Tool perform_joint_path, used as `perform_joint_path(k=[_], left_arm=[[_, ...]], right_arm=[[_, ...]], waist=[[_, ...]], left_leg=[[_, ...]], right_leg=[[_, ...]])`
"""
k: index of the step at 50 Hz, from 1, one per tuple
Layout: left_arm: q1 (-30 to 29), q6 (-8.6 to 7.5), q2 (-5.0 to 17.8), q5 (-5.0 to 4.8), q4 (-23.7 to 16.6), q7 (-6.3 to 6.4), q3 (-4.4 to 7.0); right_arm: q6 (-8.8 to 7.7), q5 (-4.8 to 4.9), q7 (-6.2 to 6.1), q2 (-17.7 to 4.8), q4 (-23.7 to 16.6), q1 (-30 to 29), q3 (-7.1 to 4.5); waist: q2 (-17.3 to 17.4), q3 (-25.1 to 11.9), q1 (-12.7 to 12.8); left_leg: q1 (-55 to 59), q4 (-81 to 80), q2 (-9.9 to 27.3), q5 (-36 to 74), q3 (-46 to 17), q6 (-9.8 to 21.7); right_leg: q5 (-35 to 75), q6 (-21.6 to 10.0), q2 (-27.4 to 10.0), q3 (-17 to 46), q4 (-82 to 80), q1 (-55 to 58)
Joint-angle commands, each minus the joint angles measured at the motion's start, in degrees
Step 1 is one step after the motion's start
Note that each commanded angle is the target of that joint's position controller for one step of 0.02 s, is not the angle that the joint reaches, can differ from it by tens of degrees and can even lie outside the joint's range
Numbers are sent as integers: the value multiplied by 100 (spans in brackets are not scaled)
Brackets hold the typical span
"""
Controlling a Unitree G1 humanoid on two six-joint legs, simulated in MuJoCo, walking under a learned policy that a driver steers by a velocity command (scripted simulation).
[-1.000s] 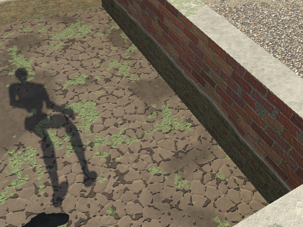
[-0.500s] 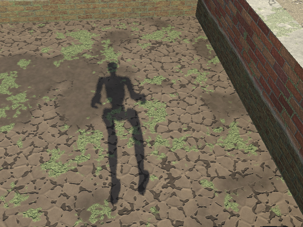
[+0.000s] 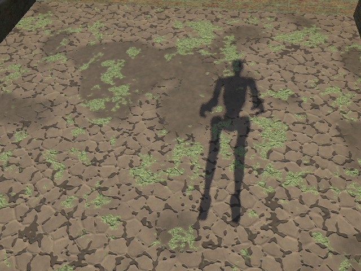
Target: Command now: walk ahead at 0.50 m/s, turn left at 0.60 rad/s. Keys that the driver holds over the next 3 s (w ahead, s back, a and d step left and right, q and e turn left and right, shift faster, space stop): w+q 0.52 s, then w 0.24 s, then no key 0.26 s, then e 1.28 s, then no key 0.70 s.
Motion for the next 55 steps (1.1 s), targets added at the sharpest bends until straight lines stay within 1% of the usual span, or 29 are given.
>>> perform_joint_path(k=[1, 4, 5, 6, 9, 10, 11, 12, 14, 16, 21, 22, 23, 24, 25, 30, 34, 38, 39, 40, 41, 42, 43, 45, 48, 49, 50, 52, 55], left_arm=[[-470, -196, 710, -5, -476, -43, 184], [-570, -200, 604, 49, -440, -114, 147], [-401, -140, 688, 11, -406, -126, 219], [-390, -84, 728, -32, -428, -101, 226], [-595, 45, 762, -123, -509, -43, 289], [-530, 84, 674, -74, -529, -15, 279], [-773, 133, 403, -65, -835, -74, 175], [-1134, 109, 646, -18, -965, -124, 203], [-1111, 37, 810, -91, -924, -204, 284], [-841, -41, 682, -33, -821, -184, 232], [-385, 74, 205, -34, -619, -121, 82], [-62, 86, 211, 35, -553, -85, 88], [203, 41, 797, 94, -504, 18, 248], [561, 60, 1209, -55, -390, 63, 415], [422, -7, 1194, -78, -386, 89, 406], [-236, -265, 596, -127, -453, -49, 147], [-267, -317, 707, -170, -381, -152, 190], [6, -138, 818, -195, -314, -161, 313], [54, -85, 739, -167, -312, -149, 313], [398, -69, 372, -124, -448, -180, 207], [157, -60, 371, -70, -493, -180, 190], [-65, -43, 568, -76, -537, -186, 263], [-177, -39, 691, -137, -512, -197, 318], [120, -83, 424, -209, -337, -205, 266], [547, -89, 76, -106, 16, -162, 177], [648, -1, 58, 18, 44, -136, 152], [587, 51, 189, 27, -16, -106, 169], [191, 29, 183, -98, -85, -48, 119], [50, -53, 458, -235, -152, -37, 192]], right_arm=[[14, -72, -32, -346, -390, -46, -111], [84, -97, -19, -169, -429, -295, 33], [80, 3, -6, -152, -451, -385, 65], [45, -5, 63, -172, -439, -616, 100], [-26, -152, 126, -10, -399, -505, 194], [-29, -225, 130, -92, -343, -213, 198], [-35, 36, 123, -647, -338, -194, 13], [-25, 93, 116, -825, -458, -208, -50], [-28, -48, -54, -662, -568, -459, -4], [-99, -65, -111, -509, -642, -858, 26], [-102, 104, 3, -309, -635, -1132, 59], [-116, 180, 2, -144, -633, -1051, 85], [-90, 276, -14, 264, -810, -1237, 159], [-95, 93, -30, -188, -889, -1579, 36], [-104, 69, -60, -315, -804, -1600, -56], [18, -26, -16, 25, -418, -1175, 27], [107, -17, 24, 162, -399, -1399, 145], [84, -126, 78, 233, -242, -1000, 228], [77, -192, 61, 209, -156, -643, 247], [66, -26, 32, -215, -98, -685, 127], [94, 121, 23, -419, -106, -391, 63], [91, 103, -9, -492, -58, -159, 51], [66, 10, -57, -443, -5, -24, 60], [-21, -62, -194, -99, 29, -416, 171], [-113, 75, -144, 187, -10, -1189, 311], [-127, 72, -101, 276, 58, -1102, 338], [-110, 64, -61, 293, 100, -1113, 342], [-75, 59, -41, 293, 219, -805, 348], [-118, -38, -145, 29, 260, -691, 265]], waist=[[-1055, -735, -208], [-1019, -803, -225], [-1110, -1017, -37], [-1013, -1048, 12], [-494, -757, -94], [-61, -647, -116], [1424, -433, -260], [1725, -67, -498], [1166, -277, -299], [792, -665, -3], [266, -743, 262], [-130, -845, 316], [-1630, -1012, 389], [-1536, -467, 674], [-1229, -300, 487], [-941, -653, -89], [-890, -562, -76], [-674, -463, -53], [-488, -535, -101], [549, -749, 97], [1235, -601, -256], [1410, -355, -425], [1212, -291, -494], [685, -673, -120], [465, -954, 304], [352, -766, 274], [-36, -439, 299], [-592, 26, -48], [-677, -206, -157]], left_leg=[[-314, 412, 273, 445, 145, -103], [147, -610, 475, 722, 458, -32], [282, -872, 498, 585, 644, 46], [386, -895, 466, 600, 805, 129], [1459, -2072, 451, 1175, 965, 391], [1690, -2236, 653, 1178, 436, 548], [1171, -3095, 1111, 0, -1094, 985], [1067, -3669, 1617, -325, -2188, 1320], [1151, -3506, 1694, 843, -2260, 1500], [984, -3302, 1421, 1646, -1773, 1311], [38, -3129, 933, 1377, -1446, 988], [-663, -2726, 787, 702, -1322, 812], [-1645, -1552, 167, -217, -654, 658], [-2135, -1256, 32, -117, -430, 488], [-2065, -887, 121, 55, -393, 376], [-824, -111, 358, 763, 116, 46], [119, -1085, 530, 1097, 686, 12], [1203, -2285, 426, 1263, 1127, 257], [1673, -2262, 556, 1537, 836, 401], [1763, -2551, 909, 1273, 57, 669], [1592, -3302, 1356, 575, -881, 990], [1697, -3696, 1717, 692, -1619, 1308], [1846, -3793, 1897, 1250, -1855, 1498], [1599, -3707, 1731, 2037, -1339, 1416], [571, -3751, 1211, 1256, -634, 856], [133, -3887, 1048, 859, -445, 747], [231, -3902, 920, 478, -289, 627], [761, -3921, 861, 1153, -180, 464], [1302, -3601, 847, 2194, 127, 389]], right_leg=[[2583, -461, -1403, 1340, -1289, 620], [2426, -364, -1192, 648, -1112, 458], [1209, -396, -1169, 718, -1187, 672], [276, -429, -1231, 871, -1318, 668], [-1415, -144, -1025, 520, -1071, -43], [-1505, 35, -666, 70, -308, -386], [-1370, 402, 103, -604, 541, -886], [-1571, 435, 266, -266, 1274, -1529], [-1235, 581, 140, 405, 1891, -1675], [-906, 553, 114, 452, 1541, -934], [-23, 309, 209, 147, -509, 1448], [-89, 176, -227, 504, -612, 2474], [-414, 23, -1432, 2003, -970, 3189], [391, -106, -1987, 2804, -1403, 2570], [1056, -177, -2066, 2787, -1328, 2309], [2124, -379, -1496, 1400, -1351, 1078], [1558, -417, -1244, 753, -1382, 525], [-603, -311, -973, 596, -953, 299], [-732, -224, -784, 444, -503, 68], [-1304, 93, -192, -261, -80, -266], [-1597, 261, 15, -522, 655, -494], [-1875, 311, 82, -246, 1037, -1027], [-2105, 354, 38, 80, 1270, -1336], [-1716, 377, -146, 405, 671, -524], [58, 186, 66, 139, -604, 1644], [58, 150, 7, 174, -489, 2022], [-208, 91, -196, 474, -794, 1682], [28, 15, -329, 822, -1241, 1082], [1335, -38, -315, 1046, -1267, 1143]])
Next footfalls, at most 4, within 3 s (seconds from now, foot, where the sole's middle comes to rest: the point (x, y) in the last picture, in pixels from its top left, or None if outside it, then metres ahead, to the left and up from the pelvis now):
0.18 left None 0.07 0.11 -0.76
0.78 left None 0.08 0.19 -0.76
0.96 right None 0.13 0.00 -0.76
1.86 left None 0.09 0.25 -0.76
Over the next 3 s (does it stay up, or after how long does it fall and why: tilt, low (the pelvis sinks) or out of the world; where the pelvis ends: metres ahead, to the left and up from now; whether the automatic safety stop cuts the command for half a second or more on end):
stays up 0.01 0.17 0.02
